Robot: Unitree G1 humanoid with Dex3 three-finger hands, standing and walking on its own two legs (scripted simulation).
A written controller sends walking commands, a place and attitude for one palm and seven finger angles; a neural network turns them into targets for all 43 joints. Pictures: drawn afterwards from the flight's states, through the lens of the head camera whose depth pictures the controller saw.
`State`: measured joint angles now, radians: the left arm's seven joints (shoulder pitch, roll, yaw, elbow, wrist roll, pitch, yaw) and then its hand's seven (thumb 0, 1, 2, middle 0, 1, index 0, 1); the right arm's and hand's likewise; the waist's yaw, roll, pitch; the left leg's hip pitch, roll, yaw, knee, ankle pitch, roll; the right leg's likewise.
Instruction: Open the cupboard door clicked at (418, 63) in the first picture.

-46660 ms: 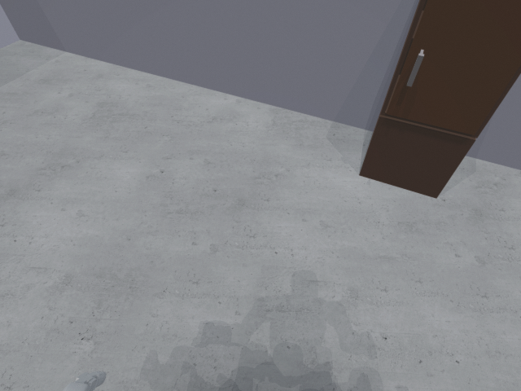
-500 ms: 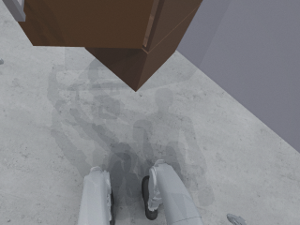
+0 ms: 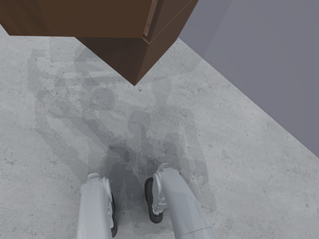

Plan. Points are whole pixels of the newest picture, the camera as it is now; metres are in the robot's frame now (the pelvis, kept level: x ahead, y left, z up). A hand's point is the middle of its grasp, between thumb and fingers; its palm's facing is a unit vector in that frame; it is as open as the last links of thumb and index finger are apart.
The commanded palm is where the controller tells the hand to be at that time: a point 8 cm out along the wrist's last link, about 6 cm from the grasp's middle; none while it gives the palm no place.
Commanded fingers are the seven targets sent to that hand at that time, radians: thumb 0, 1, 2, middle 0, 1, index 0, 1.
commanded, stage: move the hooked fingers beside the handle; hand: left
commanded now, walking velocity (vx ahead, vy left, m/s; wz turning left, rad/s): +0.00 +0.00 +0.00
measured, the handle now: out of the picture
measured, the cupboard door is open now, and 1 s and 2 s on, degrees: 46 46 46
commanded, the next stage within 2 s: slide the fingers in behind the handle in 0.66 s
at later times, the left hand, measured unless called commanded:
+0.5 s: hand out of the picture +0.54 +0.34 +0.06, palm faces +0.10 -0.99 -0.04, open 14.0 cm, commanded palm +0.55 +0.34 +0.06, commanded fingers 0.00 -0.50 0.30 -0.30 -1.20 -0.30 -1.20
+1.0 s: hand out of the picture +0.55 +0.32 +0.05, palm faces +0.07 -1.00 -0.03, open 14.0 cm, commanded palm +0.56 +0.32 +0.06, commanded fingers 0.00 -0.50 0.30 -0.30 -1.20 -0.30 -1.20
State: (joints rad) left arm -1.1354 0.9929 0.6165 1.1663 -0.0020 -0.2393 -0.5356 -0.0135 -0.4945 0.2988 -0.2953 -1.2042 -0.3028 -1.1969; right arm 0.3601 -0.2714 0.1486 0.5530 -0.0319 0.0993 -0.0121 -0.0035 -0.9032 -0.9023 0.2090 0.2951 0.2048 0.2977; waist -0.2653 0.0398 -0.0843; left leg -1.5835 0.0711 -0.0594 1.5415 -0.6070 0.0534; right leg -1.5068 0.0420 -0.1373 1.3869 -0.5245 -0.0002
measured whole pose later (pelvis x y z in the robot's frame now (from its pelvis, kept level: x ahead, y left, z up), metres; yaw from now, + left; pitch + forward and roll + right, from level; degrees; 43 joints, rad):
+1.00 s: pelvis +0.00 +0.00 +0.00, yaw +0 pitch +36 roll -10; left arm -1.15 0.94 0.55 1.20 -0.01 -0.27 -0.49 -0.01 -0.50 0.30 -0.30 -1.20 -0.30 -1.20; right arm 0.35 -0.28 0.15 0.56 -0.03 0.09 -0.01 0.00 -0.90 -0.90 0.21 0.30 0.20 0.30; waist -0.27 0.04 -0.10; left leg -1.57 0.06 -0.07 1.54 -0.60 0.05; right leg -1.49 0.04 -0.14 1.38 -0.52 0.00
